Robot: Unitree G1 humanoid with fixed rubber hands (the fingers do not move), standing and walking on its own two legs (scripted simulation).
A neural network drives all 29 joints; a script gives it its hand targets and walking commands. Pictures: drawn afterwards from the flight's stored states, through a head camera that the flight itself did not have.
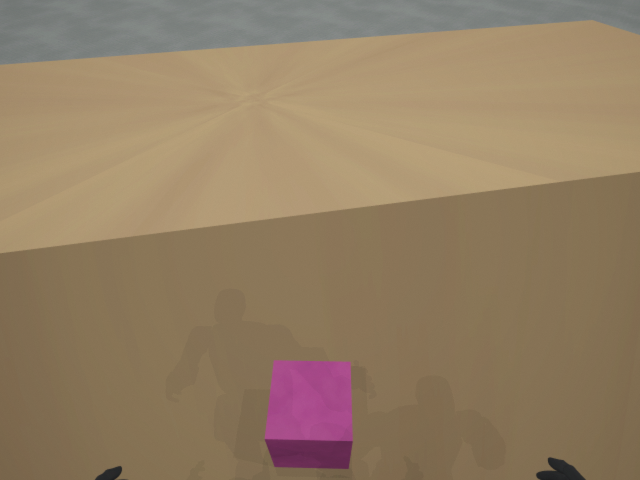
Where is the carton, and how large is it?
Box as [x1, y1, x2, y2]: [265, 360, 352, 468]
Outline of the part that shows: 274,360 265,431 265,441 274,466 348,468 352,442 350,362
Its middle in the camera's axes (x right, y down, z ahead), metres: -0.03 +0.50 +1.09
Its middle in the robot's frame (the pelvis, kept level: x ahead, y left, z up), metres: +0.44 +0.05 -0.65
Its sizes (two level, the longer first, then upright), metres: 0.210 0.200 0.250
